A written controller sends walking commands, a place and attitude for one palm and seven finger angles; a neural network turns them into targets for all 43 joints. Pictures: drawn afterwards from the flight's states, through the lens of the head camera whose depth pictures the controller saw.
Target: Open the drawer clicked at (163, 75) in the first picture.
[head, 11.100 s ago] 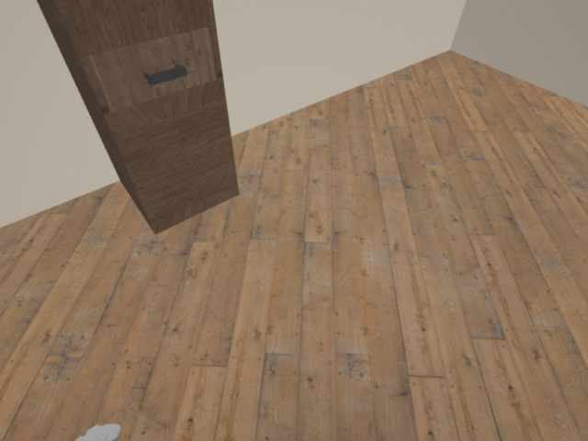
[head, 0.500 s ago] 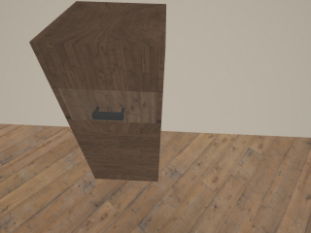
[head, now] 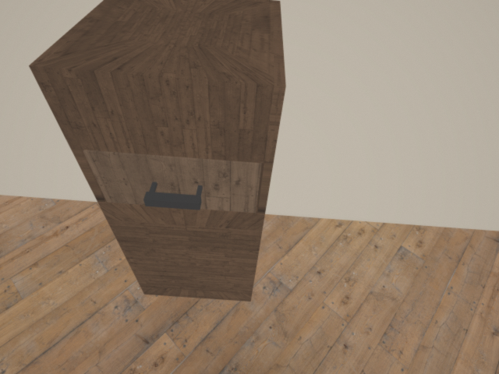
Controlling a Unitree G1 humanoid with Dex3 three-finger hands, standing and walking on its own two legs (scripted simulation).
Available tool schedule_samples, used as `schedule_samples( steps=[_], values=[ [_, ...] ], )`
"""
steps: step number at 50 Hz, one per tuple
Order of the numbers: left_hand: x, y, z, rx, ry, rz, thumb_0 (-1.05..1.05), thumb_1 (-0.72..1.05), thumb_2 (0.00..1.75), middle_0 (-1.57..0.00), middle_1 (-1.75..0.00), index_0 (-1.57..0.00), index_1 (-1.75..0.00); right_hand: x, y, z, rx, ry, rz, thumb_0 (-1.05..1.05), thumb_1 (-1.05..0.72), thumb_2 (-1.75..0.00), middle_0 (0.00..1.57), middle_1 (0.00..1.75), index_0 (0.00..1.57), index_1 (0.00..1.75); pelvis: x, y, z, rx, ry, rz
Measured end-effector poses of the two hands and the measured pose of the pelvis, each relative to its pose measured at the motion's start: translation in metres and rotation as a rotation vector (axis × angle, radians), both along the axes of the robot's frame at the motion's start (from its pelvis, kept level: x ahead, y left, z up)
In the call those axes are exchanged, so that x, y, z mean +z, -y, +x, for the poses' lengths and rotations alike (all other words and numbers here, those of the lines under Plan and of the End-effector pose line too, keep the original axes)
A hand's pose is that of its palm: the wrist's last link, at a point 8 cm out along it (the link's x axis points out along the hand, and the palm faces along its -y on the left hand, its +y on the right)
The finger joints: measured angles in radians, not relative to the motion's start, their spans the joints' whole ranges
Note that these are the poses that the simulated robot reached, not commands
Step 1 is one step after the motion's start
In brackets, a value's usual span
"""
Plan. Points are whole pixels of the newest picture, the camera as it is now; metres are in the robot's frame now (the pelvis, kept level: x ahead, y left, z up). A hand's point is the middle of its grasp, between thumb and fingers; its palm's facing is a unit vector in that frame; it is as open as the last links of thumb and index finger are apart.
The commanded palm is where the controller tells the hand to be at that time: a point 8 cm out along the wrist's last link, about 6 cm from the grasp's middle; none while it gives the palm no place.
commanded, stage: come to a stop and stand still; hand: left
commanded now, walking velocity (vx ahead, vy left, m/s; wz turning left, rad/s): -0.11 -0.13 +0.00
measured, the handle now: (175, 194) +0.50 +0.21 -0.07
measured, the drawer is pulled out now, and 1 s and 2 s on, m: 0.00 0.00 0.00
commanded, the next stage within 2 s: look again from close up in 1.26 s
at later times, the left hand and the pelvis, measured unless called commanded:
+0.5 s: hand out of the picture +0.06 +0.17 -0.18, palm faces +0.04 -0.98 -0.20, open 7.3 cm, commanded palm none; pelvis -0.01 -0.01 -0.01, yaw +0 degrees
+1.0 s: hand out of the picture -0.04 +0.14 -0.17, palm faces +0.01 -0.99 -0.16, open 7.4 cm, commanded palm none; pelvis +0.00 -0.01 +0.00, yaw -2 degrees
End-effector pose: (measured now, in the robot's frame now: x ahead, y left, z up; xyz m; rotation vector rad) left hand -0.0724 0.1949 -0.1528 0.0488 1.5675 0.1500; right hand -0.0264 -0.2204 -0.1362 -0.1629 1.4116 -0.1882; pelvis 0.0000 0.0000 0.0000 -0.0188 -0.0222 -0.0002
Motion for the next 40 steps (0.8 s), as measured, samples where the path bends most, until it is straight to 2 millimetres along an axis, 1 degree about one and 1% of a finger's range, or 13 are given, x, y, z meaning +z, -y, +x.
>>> schedule_samples(
  steps=[4, 7, 10, 13, 17, 20, 23, 25, 28, 31, 34, 37, 40],
  values=[
    [0.002, -0.009, 0.045, -0.024, 0.092, 0.023, 0.00, 0.91, 0.90, -0.20, -0.30, -0.20, -0.29, -0.003, -0.018, 0.011, -0.012, -0.003, 0.037, 0.00, -0.91, -0.90, 0.20, 0.30, 0.20, 0.30, 0.002, -0.002, 0.009, 0.004, 0.002, 0.007],
    [0.003, -0.015, 0.077, -0.056, 0.149, 0.055, 0.01, 0.92, 0.90, -0.20, -0.30, -0.20, -0.29, -0.008, -0.023, 0.018, -0.032, 0.001, 0.057, 0.01, -0.91, -0.90, 0.20, 0.30, 0.20, 0.30, 0.000, 0.001, 0.013, -0.005, 0.006, 0.019],
    [0.005, -0.024, 0.101, -0.078, 0.191, 0.098, 0.01, 0.93, 0.90, -0.20, -0.30, -0.20, -0.29, -0.015, -0.018, 0.020, -0.057, -0.004, 0.066, 0.01, -0.92, -0.90, 0.20, 0.30, 0.21, 0.30, -0.003, 0.006, 0.017, -0.014, 0.009, 0.028],
    [0.012, -0.026, 0.120, -0.097, 0.234, 0.132, 0.01, 0.93, 0.90, -0.20, -0.30, -0.20, -0.29, -0.021, -0.008, 0.023, -0.071, -0.004, 0.069, 0.01, -0.91, -0.90, 0.20, 0.30, 0.21, 0.30, -0.005, 0.012, 0.018, -0.021, 0.006, 0.019],
    [0.017, -0.023, 0.133, -0.113, 0.291, 0.151, 0.01, 0.92, 0.90, -0.20, -0.30, -0.20, -0.29, -0.022, 0.008, 0.027, -0.076, 0.009, 0.060, 0.01, -0.91, -0.90, 0.20, 0.30, 0.20, 0.30, -0.005, 0.018, 0.010, -0.007, 0.000, 0.019],
    [0.015, -0.019, 0.132, -0.107, 0.318, 0.138, 0.00, 0.92, 0.90, -0.20, -0.30, -0.20, -0.29, -0.018, 0.018, 0.031, -0.056, 0.018, 0.040, 0.01, -0.91, -0.90, 0.20, 0.30, 0.20, 0.30, -0.005, 0.018, 0.001, 0.004, 0.003, 0.013],
    [0.011, -0.016, 0.126, -0.099, 0.328, 0.105, 0.00, 0.91, 0.90, -0.20, -0.30, -0.20, -0.29, -0.013, 0.023, 0.034, -0.034, 0.047, 0.015, 0.01, -0.91, -0.90, 0.20, 0.30, 0.20, 0.30, -0.005, 0.014, -0.009, 0.008, 0.005, 0.005],
    [0.006, -0.019, 0.120, -0.085, 0.335, 0.091, 0.00, 0.92, 0.90, -0.20, -0.30, -0.20, -0.29, -0.009, 0.022, 0.034, -0.022, 0.072, -0.003, 0.01, -0.91, -0.90, 0.20, 0.30, 0.20, 0.30, -0.007, 0.009, -0.015, 0.008, 0.007, -0.002],
    [0.002, -0.029, 0.110, -0.071, 0.327, 0.075, 0.00, 0.93, 0.90, -0.20, -0.30, -0.20, -0.29, -0.001, 0.016, 0.026, -0.012, 0.094, -0.019, 0.00, -0.91, -0.90, 0.19, 0.30, 0.20, 0.30, -0.005, 0.002, -0.021, -0.007, 0.018, 0.010],
    [0.006, -0.036, 0.096, -0.073, 0.299, 0.064, 0.00, 0.93, 0.90, -0.20, -0.30, -0.20, -0.29, 0.005, 0.008, 0.015, -0.004, 0.084, -0.014, 0.00, -0.91, -0.90, 0.19, 0.30, 0.20, 0.30, 0.001, -0.004, -0.021, -0.009, 0.011, 0.003],
    [0.012, -0.039, 0.079, -0.069, 0.260, 0.061, 0.00, 0.92, 0.90, -0.20, -0.30, -0.20, -0.29, 0.006, 0.001, 0.007, -0.004, 0.063, 0.002, 0.00, -0.91, -0.90, 0.20, 0.30, 0.20, 0.30, 0.007, -0.007, -0.019, -0.010, -0.004, -0.001],
    [0.016, -0.038, 0.061, -0.073, 0.202, 0.060, 0.00, 0.92, 0.90, -0.20, -0.30, -0.20, -0.29, 0.005, -0.004, 0.001, -0.016, 0.048, 0.021, 0.01, -0.91, -0.90, 0.20, 0.30, 0.20, 0.30, 0.009, -0.007, -0.016, -0.018, -0.021, 0.005],
    [0.017, -0.032, 0.048, -0.085, 0.142, 0.061, 0.00, 0.92, 0.90, -0.20, -0.30, -0.20, -0.29, 0.000, -0.005, -0.006, -0.038, 0.029, 0.039, 0.01, -0.91, -0.90, 0.20, 0.30, 0.20, 0.30, 0.008, -0.002, -0.015, -0.029, -0.031, 0.020]
  ],
)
